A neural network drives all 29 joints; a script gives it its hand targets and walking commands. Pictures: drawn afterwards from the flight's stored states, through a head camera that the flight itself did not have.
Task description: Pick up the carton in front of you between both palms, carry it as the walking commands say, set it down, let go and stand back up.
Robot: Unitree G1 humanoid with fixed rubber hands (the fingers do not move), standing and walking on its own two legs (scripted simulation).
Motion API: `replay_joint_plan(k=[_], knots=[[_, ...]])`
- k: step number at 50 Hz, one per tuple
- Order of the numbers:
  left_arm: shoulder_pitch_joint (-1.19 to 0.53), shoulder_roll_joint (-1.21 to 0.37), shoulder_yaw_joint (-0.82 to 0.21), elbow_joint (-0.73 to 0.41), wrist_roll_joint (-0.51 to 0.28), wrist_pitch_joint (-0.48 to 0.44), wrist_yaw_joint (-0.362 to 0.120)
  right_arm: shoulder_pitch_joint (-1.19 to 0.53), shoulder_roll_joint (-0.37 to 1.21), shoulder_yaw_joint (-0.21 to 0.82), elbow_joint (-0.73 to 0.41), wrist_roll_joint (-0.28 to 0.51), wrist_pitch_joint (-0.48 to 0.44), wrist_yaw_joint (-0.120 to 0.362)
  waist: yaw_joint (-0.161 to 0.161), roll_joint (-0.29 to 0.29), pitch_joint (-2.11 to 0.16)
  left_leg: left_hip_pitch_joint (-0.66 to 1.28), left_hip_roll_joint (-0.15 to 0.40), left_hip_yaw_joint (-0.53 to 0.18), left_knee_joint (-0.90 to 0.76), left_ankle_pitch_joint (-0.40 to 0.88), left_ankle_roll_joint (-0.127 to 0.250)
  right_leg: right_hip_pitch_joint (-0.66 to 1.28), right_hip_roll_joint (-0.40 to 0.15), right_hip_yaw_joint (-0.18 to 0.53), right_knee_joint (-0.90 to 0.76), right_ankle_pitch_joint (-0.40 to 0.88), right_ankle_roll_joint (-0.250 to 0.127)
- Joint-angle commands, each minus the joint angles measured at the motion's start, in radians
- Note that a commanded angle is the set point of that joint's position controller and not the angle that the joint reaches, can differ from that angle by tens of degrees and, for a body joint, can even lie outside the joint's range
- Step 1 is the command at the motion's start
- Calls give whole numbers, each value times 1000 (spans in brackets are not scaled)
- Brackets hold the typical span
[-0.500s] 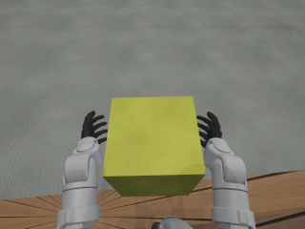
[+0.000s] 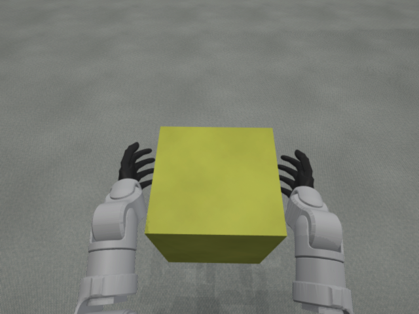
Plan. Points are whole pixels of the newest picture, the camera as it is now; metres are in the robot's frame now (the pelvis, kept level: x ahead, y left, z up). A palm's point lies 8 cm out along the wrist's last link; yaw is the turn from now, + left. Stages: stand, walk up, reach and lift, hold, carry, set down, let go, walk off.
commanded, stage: carry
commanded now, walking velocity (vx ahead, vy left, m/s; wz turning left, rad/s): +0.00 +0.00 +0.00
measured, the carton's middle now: (214, 202) +0.33 +0.00 +0.02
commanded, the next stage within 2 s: none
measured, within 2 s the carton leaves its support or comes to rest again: neither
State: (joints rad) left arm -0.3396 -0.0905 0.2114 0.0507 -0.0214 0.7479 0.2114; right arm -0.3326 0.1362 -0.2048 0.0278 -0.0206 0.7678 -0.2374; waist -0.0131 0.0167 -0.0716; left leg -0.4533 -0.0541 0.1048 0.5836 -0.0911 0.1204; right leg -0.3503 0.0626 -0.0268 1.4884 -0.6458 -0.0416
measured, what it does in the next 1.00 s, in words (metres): goes down: right foot 0.12 m lower, then left foot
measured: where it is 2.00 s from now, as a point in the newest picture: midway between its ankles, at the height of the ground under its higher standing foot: (203, 202)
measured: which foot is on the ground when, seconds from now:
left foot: down 0.00-0.38, up 0.40-0.66, down 0.68-1.00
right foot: up 0.00-0.36, down 0.38-1.00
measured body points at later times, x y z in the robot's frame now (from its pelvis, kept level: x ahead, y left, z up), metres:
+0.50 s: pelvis +0.34 -0.02 -0.11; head +0.38 -0.03 +0.34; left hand +0.68 +0.15 -0.05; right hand +0.69 -0.17 -0.05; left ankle +0.24 +0.10 -0.72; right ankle +0.42 -0.08 -0.84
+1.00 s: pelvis +0.47 +0.01 -0.12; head +0.45 +0.00 +0.33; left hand +0.81 +0.16 -0.02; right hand +0.80 -0.16 -0.02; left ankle +0.47 +0.10 -0.84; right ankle +0.42 -0.07 -0.84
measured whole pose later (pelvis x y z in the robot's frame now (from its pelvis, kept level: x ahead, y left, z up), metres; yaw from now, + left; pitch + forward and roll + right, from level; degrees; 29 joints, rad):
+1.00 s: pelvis +0.47 +0.01 -0.12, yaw -1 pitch +4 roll +0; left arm -0.36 -0.13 0.23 0.03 0.04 0.87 0.21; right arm -0.34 0.13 -0.23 0.02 -0.04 0.87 -0.22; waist 0.00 0.00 -0.14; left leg -0.37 -0.01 0.07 0.65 -0.34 0.04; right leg -0.29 0.03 -0.07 0.64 -0.41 -0.06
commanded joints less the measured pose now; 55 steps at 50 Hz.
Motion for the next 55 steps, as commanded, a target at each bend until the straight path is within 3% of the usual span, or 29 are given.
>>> replay_joint_plan(k=[1, 2, 3, 5, 7, 8, 9, 12, 16, 18, 19, 20, 21, 22, 24, 25, 28, 32, 34, 35, 36, 38, 42, 44, 46, 49, 52, 54, 55], knots=[[-365, -611, -488, -84, -79, 36, 22, -425, 560, 538, -74, 143, 13, -19, -82, 154, -445, 805, 441, -694, 9, 332, 252, -584, -42, 97, 170, 43, 7], [-425, -622, -473, -89, -73, 37, 30, -460, 604, 556, -84, 178, 14, -12, -85, 29, -357, 696, 378, -688, 10, 239, 234, -632, -84, 146, 74, 153, 3], [-424, -642, -457, -62, -65, 38, 28, -508, 636, 579, -98, 193, 14, -5, -78, 37, -349, 635, 382, -705, 28, 207, 241, -648, -94, 146, 12, 156, -4], [-420, -662, -437, -40, -45, 26, 20, -565, 696, 609, -104, 223, 10, 20, -63, -64, -255, 382, 337, -620, -32, 136, 224, -519, -111, 121, -264, 181, 7], [-452, -701, -454, -49, -48, 10, 4, -604, 732, 626, -112, 237, -1, 37, -58, 41, -226, 280, 291, -501, -72, 257, 167, -382, -90, 39, -443, 276, 19], [-463, -725, -463, -51, -48, 3, -5, -595, 739, 625, -101, 231, -6, 43, -53, 87, -285, 313, 289, -456, -14, 332, 145, -361, -99, 36, -365, 448, 8], [-490, -734, -474, -75, -52, -8, -11, -578, 749, 626, -94, 230, -14, 50, -75, 46, -289, 365, 213, -391, 69, 211, 118, -442, -115, 63, -500, 651, 1], [-494, -726, -492, -105, -53, -22, -10, -532, 745, 624, -81, 224, -30, 60, -117, 27, -262, 344, 114, -272, 99, 47, 88, -310, -62, -36, -848, 887, 5], [-434, -655, -500, -136, -52, -12, -1, -451, 687, 611, -84, 202, -29, 42, -85, 107, -250, 281, 34, -145, 330, 98, 3, -22, -16, -101, -1101, 1174, -9], [-390, -606, -489, -147, -46, 12, 2, -416, 661, 589, -71, 170, -12, 21, 21, 99, -287, 249, 55, -115, 533, 212, -39, 225, -62, -119, -1233, 1213, -8], [-374, -578, -479, -154, -39, 26, -1, -421, 645, 578, -69, 154, -1, 13, 62, -20, -303, 126, 14, -80, 795, -123, -72, 386, -179, -35, -1202, 1435, -35], [-386, -534, -482, -133, -34, 36, 12, -407, 638, 562, -61, 143, 18, 11, 29, -247, -407, -195, -53, -98, 988, -676, -139, 733, -401, 196, -853, 2053, -149], [-334, -540, -486, -84, -54, 44, 25, -368, 603, 544, -48, 152, 31, 6, 44, -239, -476, -334, -19, -162, 995, -677, -145, 849, -468, 295, -813, 2066, -211], [-298, -573, -493, -92, -68, 46, 30, -376, 596, 536, -79, 157, 33, 1, 78, -167, -487, -354, 24, -175, 874, -581, -134, 788, -428, 293, -882, 1779, -222], [-371, -664, -521, -115, -96, 47, 21, -422, 645, 530, -86, 153, 34, 3, 56, -125, -521, -308, 71, -187, 731, -438, -109, 656, -392, 305, -901, 1539, -228], [-383, -714, -550, -137, -116, 42, 6, -414, 656, 526, -107, 144, 28, 10, 40, -50, -480, -196, 91, -185, 560, -333, -116, 469, -372, 275, -997, 1326, -219], [-498, -790, -612, -183, -151, 16, -32, -454, 715, 529, -117, 120, 3, 33, 39, -102, -441, 6, 53, -105, 243, -299, -122, 306, -301, 156, -1011, 1292, -180], [-479, -797, -634, -178, -140, -4, -46, -443, 726, 566, -137, 109, -24, 45, 25, -127, -494, 145, 38, -58, 18, -41, -91, 306, -242, 50, -885, 1317, -131], [-458, -791, -628, -164, -124, -1, -43, -434, 707, 572, -148, 107, -26, 49, 21, -90, -479, 299, 127, -146, -80, 291, -40, 184, -203, 35, -821, 1034, -77], [-439, -785, -631, -164, -118, 7, -42, -437, 689, 569, -155, 103, -26, 46, 18, 24, -534, 445, 258, -262, 38, 758, 35, 80, -150, 33, -792, 768, -26], [-434, -766, -629, -181, -118, 15, -43, -429, 683, 574, -155, 108, -23, 44, 8, 95, -535, 486, 301, -292, 50, 905, 68, 43, -116, 32, -812, 559, 1], [-457, -753, -616, -182, -112, 32, -38, -426, 681, 573, -157, 112, -10, 44, 13, 99, -495, 422, 280, -258, 42, 825, 43, 102, -117, 34, -858, 542, 7], [-413, -698, -560, -145, -81, 62, -15, -435, 644, 560, -163, 114, 27, 34, 30, -24, -460, 237, 183, -155, 70, 443, -21, 271, -192, 80, -854, 1033, -31], [-397, -676, -535, -119, -60, 84, -6, -436, 630, 545, -143, 107, 52, 27, 30, -55, -439, 209, 167, -143, 57, 345, -33, 282, -210, 84, -857, 1118, -38], [-405, -664, -515, -92, -45, 105, -3, -448, 624, 528, -114, 98, 77, 23, 27, -50, -420, 232, 171, -142, 37, 328, -35, 248, -196, 68, -874, 1002, -30], [-429, -672, -488, -44, -28, 132, -4, -482, 635, 506, -57, 88, 109, 19, 26, -20, -364, 237, 167, -155, 35, 42, -11, 181, -156, 51, -887, 532, -45], [-519, -701, -472, -2, -11, 153, -6, -561, 677, 488, -7, 76, 136, 24, 35, -67, -173, 11, 125, -147, 49, -379, -8, 121, -206, 204, -1031, 138, -118], [-582, -726, -475, 24, -19, 165, -6, -614, 704, 483, 13, 82, 148, 33, 39, -171, -98, -141, 57, -27, 197, -391, -34, 182, -317, 382, -1129, 153, -177], [-607, -743, -477, 24, -29, 165, -7, -635, 712, 481, 16, 87, 148, 36, 47, -169, -81, -183, 55, 1, 197, -399, -43, 208, -354, 418, -1126, 214, -199]])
